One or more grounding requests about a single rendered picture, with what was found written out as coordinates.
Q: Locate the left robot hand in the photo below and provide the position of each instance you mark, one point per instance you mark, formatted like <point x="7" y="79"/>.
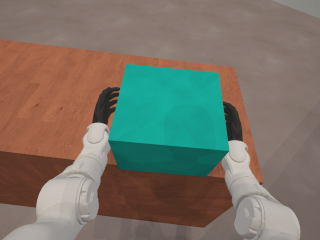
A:
<point x="102" y="109"/>

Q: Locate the right robot forearm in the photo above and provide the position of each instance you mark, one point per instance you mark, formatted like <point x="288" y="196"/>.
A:
<point x="239" y="178"/>

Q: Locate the left robot forearm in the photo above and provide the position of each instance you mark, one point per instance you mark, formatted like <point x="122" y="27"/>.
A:
<point x="93" y="158"/>

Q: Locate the right robot upper arm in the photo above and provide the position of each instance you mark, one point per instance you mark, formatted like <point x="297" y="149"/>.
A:
<point x="261" y="219"/>

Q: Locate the pedestal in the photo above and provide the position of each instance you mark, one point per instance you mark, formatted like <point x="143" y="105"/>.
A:
<point x="48" y="96"/>

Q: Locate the left robot upper arm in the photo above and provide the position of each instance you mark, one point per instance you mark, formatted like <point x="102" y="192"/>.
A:
<point x="64" y="206"/>

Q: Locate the right robot hand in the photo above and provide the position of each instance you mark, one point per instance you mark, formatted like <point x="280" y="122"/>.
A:
<point x="233" y="123"/>

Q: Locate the carton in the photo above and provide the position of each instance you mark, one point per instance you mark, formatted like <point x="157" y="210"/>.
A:
<point x="169" y="121"/>

